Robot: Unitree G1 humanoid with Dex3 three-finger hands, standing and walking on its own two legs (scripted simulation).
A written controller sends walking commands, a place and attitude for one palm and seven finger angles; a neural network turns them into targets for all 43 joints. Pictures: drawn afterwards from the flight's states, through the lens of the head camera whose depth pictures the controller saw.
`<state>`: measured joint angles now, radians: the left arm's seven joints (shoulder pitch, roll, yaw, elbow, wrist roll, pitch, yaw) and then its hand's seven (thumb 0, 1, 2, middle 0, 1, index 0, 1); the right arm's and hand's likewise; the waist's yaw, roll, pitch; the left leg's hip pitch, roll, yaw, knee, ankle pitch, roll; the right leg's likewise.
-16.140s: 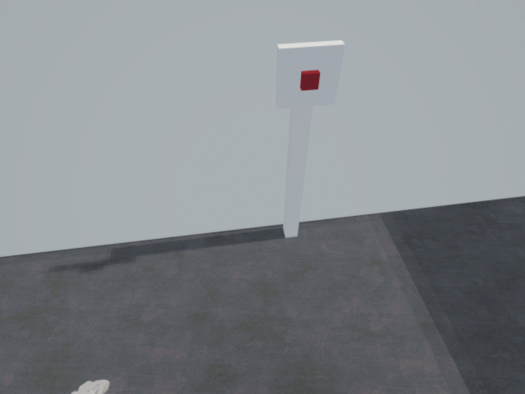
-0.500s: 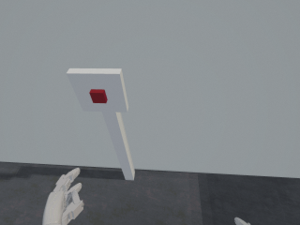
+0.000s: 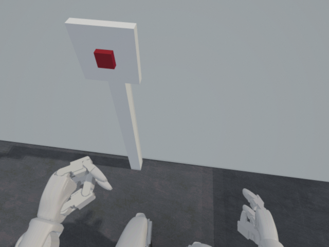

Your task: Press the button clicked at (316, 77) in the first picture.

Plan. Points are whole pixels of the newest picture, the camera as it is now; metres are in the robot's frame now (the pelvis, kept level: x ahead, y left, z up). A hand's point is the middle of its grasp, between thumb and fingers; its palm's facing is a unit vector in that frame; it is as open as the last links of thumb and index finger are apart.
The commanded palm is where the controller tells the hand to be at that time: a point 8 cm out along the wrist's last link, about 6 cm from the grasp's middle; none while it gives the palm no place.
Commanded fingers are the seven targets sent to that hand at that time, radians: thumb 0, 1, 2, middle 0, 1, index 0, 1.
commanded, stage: raise the hand and make a fist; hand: left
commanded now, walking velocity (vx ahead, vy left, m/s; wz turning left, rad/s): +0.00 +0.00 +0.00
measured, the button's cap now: (105, 58) +0.57 +0.22 +0.14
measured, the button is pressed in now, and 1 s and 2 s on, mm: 0 0 0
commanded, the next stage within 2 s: aim a knuckle at the button in 1.30 s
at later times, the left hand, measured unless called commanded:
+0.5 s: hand (61, 180) +0.22 +0.22 +0.10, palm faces -0.02 -1.00 -0.04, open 3.1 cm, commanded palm +0.20 +0.28 +0.11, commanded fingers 0.00 0.90 0.90 -1.30 -1.50 -1.30 -1.50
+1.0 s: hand (39, 169) +0.23 +0.26 +0.13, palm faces -0.03 -1.00 -0.06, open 3.1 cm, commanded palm +0.20 +0.31 +0.14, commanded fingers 0.00 0.90 0.90 -1.30 -1.50 -1.30 -1.50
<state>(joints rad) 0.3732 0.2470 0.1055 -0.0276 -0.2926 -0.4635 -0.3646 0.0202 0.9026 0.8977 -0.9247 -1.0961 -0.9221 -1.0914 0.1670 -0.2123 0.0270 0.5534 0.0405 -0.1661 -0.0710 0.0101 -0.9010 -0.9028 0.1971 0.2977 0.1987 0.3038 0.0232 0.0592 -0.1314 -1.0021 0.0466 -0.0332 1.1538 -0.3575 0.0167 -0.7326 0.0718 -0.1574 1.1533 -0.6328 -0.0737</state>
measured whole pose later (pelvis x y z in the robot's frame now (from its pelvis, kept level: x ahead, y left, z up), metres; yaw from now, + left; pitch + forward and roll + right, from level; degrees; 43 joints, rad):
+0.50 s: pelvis +0.01 +0.04 +0.03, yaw -1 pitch +9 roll -4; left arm 0.47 0.27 0.13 -0.15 -0.27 -0.33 -0.18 0.02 0.90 0.90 -1.29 -1.50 -1.29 -1.49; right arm 0.23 -0.23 0.00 0.52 0.04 -0.18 -0.07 0.01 -0.90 -0.90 0.20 0.30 0.20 0.30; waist -0.02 0.03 -0.11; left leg -0.83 0.02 0.04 0.97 -0.31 0.08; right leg -0.58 0.04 -0.08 0.96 -0.54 -0.01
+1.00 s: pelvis +0.00 +0.05 +0.05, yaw +0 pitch +4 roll -4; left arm 0.33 0.32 0.21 -0.05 -0.30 -0.19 -0.28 0.02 0.90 0.90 -1.30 -1.50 -1.30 -1.50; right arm 0.27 -0.25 0.07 0.54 0.06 -0.19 -0.08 0.01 -0.90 -0.90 0.20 0.30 0.20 0.30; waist -0.01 0.06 -0.07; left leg -0.67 0.00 0.03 0.84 -0.24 0.08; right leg -0.43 0.03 -0.09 0.82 -0.47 0.00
